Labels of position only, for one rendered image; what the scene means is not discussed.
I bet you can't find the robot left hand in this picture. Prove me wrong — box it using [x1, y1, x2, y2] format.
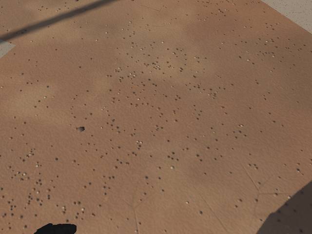
[34, 223, 77, 234]

